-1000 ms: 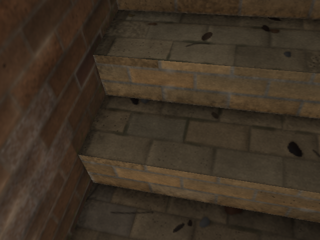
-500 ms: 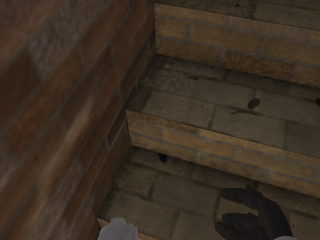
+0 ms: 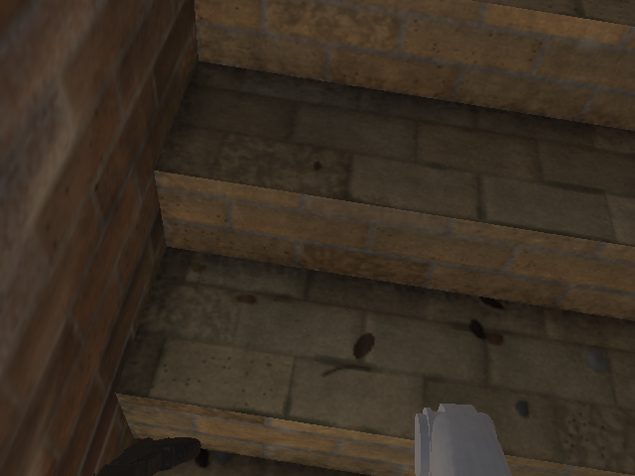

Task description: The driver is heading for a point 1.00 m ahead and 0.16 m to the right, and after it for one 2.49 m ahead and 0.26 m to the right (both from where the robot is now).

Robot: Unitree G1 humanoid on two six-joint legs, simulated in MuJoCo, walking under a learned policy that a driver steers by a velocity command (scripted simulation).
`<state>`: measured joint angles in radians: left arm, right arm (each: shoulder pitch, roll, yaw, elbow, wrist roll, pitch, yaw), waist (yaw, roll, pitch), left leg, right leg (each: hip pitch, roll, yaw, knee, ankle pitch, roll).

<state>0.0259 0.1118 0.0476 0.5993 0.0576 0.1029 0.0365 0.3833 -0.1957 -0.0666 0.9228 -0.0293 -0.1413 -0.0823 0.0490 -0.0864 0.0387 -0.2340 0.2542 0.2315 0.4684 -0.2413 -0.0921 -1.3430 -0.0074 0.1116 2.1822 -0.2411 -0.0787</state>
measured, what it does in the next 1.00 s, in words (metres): climbs, turning right: right foot 0.19 m higher, then left foot 0.19 m higher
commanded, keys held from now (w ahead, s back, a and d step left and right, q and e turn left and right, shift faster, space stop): w+e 0.28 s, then w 0.72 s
